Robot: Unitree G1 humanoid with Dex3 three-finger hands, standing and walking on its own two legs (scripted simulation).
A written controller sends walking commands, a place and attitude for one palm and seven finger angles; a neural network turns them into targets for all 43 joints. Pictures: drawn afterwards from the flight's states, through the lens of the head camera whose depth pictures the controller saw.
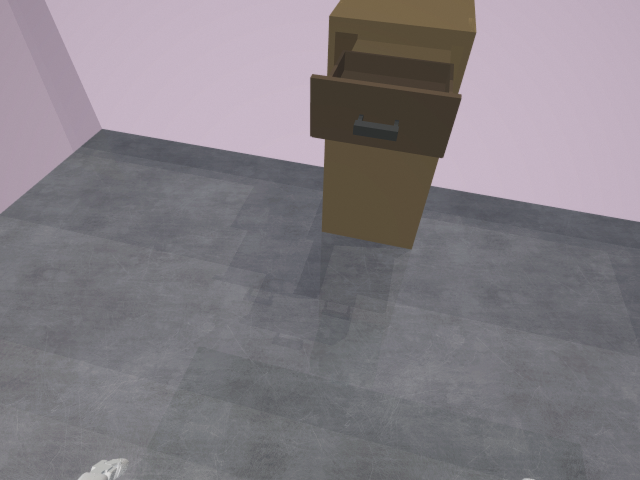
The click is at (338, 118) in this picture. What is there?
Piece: drawer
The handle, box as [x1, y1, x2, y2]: [353, 114, 398, 140]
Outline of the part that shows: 355,120 353,126 353,134 390,140 396,139 398,120 395,120 393,126 363,121 363,115 360,114 358,119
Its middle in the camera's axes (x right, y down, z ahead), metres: +0.13 -0.27 +0.93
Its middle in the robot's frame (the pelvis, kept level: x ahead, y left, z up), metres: +0.88 -0.09 -0.02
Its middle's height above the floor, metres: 0.75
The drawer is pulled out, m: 0.29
